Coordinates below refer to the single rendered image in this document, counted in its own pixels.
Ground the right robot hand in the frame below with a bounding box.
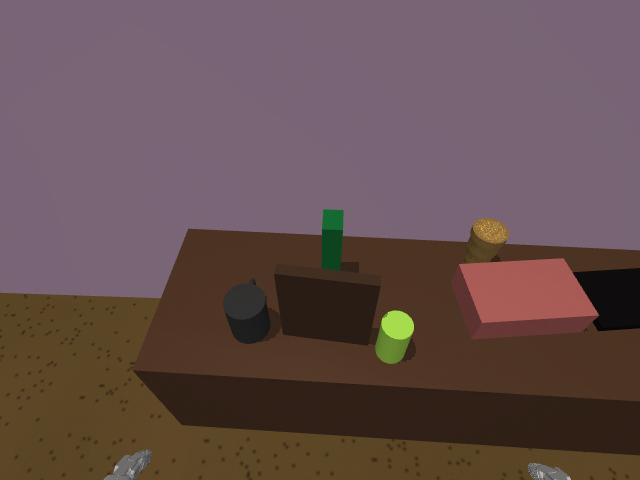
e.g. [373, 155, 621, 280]
[527, 463, 571, 480]

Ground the left robot hand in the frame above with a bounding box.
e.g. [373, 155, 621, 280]
[104, 449, 152, 480]

